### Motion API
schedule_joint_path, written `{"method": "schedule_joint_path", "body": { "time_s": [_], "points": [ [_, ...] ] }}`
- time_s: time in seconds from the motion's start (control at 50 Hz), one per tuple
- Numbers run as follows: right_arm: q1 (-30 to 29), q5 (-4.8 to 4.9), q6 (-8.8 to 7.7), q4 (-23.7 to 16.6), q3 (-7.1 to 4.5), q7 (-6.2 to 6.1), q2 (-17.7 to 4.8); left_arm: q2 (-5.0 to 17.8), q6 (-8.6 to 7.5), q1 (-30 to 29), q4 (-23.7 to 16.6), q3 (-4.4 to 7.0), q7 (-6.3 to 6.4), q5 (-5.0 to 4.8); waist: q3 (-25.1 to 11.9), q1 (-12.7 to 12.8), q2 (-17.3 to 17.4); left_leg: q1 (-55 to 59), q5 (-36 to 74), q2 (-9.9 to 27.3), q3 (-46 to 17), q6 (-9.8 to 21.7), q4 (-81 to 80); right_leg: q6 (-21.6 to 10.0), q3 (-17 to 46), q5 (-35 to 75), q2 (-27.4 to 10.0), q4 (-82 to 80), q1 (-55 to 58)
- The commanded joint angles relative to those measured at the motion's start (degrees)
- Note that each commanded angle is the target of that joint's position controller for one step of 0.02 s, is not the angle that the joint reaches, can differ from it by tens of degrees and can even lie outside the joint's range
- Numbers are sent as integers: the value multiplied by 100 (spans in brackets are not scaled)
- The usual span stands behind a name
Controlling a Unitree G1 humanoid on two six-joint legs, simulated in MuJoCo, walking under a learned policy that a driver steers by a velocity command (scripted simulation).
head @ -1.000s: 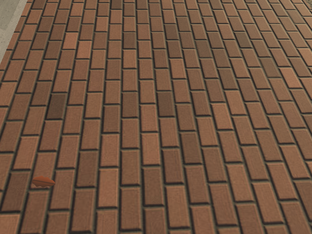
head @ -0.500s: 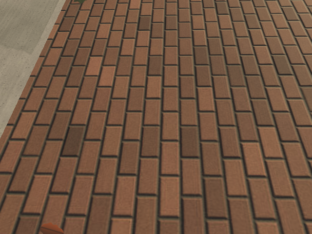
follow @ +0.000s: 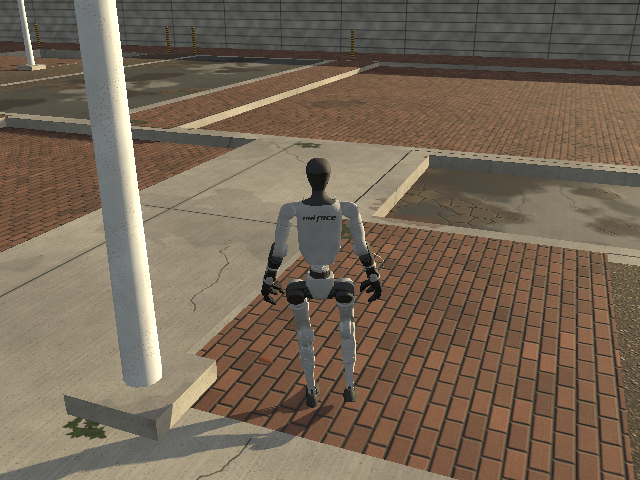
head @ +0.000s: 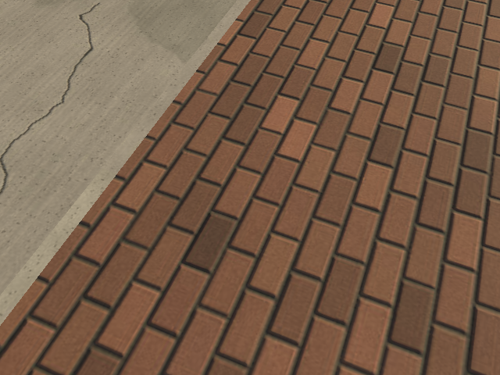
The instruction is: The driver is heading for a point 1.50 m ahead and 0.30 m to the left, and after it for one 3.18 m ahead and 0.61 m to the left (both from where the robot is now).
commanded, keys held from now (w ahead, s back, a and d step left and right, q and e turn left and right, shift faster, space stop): w+q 0.68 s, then w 0.08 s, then w+e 0.24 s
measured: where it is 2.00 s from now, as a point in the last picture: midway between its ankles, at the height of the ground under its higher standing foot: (194, 201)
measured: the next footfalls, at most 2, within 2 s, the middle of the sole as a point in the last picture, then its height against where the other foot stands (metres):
right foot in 0.38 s outside the picture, level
left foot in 0.90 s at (181, 337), level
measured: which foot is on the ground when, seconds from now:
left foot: down 0.00-0.40, up 0.42-0.88, down 0.90-1.00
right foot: up 0.00-0.36, down 0.38-0.90, up 0.92-1.00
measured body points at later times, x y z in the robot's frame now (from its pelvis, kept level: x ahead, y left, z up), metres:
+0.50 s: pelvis +0.28 -0.03 +0.00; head +0.31 -0.04 +0.45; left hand +0.37 +0.26 -0.09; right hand +0.40 -0.30 -0.13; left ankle +0.13 +0.04 -0.65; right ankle +0.36 -0.11 -0.73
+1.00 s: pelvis +0.50 +0.10 +0.00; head +0.53 +0.13 +0.45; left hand +0.37 +0.32 -0.15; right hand +0.76 -0.04 -0.10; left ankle +0.51 +0.19 -0.73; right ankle +0.44 -0.08 -0.65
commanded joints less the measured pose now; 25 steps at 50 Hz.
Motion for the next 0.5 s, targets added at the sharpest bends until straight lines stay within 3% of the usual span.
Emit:
{"method": "schedule_joint_path", "body": {
  "time_s": [0.02, 0.06, 0.14, 0.26, 0.32, 0.36, 0.38, 0.4, 0.42, 0.44, 0.46, 0.48, 0.5],
  "points": [
    [281, 71, -202, -252, -152, -27, -680, 516, 146, 405, -291, 119, -34, 117, -498, 106, 115, 778, 1901, 1507, -1812, 940, -1395, 119, 167, 179, -154, -401, -686],
    [472, 55, -243, -210, -184, -13, -810, 462, 210, 75, -423, 105, -57, 99, -371, 43, 176, 639, 1658, 1383, -1756, 897, -1539, 208, 99, 558, -132, -852, -875],
    [960, 52, -239, -124, -191, -14, -821, 483, 212, -896, -744, 87, -73, 67, -133, -304, 346, 944, 1353, 1292, -1919, 711, -1605, 294, 127, 1446, -56, -1948, -1396],
    [1487, -17, -221, -59, -204, -87, -897, 496, 107, -1839, -1123, 11, -133, -7, -123, -651, 451, 1641, 2176, 1365, -2197, 596, -1090, 188, 140, 1763, 305, -3085, -1348],
    [1242, -48, -222, -155, -234, -150, -1032, 654, 33, -1530, -1135, 36, -112, -40, -164, -388, 565, 1520, 2534, 1438, -2421, 352, -732, 5, 231, 1404, 470, -3672, -418],
    [913, -32, -259, -235, -247, -107, -1126, 885, -44, -391, -804, 144, -7, -45, -623, 172, 428, 1079, 3302, 1130, -2296, 93, 338, -202, 94, 1121, 735, -4119, 1298],
    [896, 23, -307, -275, -197, -48, -946, 1157, -121, 412, -668, 232, 77, 37, -1197, 544, 30, 527, 2713, 725, -1968, -60, 1623, -420, 607, 831, 162, -4337, 2572],
    [1168, 154, -339, -471, -46, -41, -351, 1622, -118, 1094, -711, 323, 174, 181, -2070, 613, -841, -622, 65, 182, -1329, -225, 3343, -755, 2467, -388, -1456, -4600, 3992],
    [1549, 104, -301, -607, -48, -50, -480, 1780, -23, 762, -691, 382, 150, 105, -2259, 166, -1867, -1755, -2127, -153, -966, -260, 4211, -1262, 4748, -723, -2104, -5382, 4095],
    [1368, -45, -193, -370, -88, -89, -776, 1166, 30, 272, -807, 275, 120, 50, -1293, 34, -670, -2062, -1613, 387, -1028, -242, 4590, -1218, 4084, -1276, -1894, -5384, 3251],
    [985, -84, -164, -370, -84, -17, -752, 749, 30, -3, -821, 171, 96, 1, -695, 47, -105, -1956, -1151, 563, -926, -277, 4411, -1115, 3110, -890, -1555, -5461, 2530],
    [866, -79, -133, -397, -66, 34, -625, 599, 19, -126, -780, 122, 85, 17, -426, -54, -132, -1796, -935, 729, -859, -324, 4150, -966, 2346, -151, -1271, -5608, 2081],
    [777, -150, -73, -436, -64, 87, -581, 572, -23, -45, -677, 105, 97, -1, -295, -95, -381, -1701, -865, 856, -814, -372, 3973, -900, 1803, 439, -1084, -5687, 1832]
  ]
}}
Keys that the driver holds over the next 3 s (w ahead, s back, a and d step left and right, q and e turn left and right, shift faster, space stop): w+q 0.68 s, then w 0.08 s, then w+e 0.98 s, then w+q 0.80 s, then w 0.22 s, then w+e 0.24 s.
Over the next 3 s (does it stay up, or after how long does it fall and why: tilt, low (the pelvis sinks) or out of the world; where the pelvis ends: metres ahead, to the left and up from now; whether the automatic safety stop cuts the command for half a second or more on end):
stays up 1.54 0.32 0.00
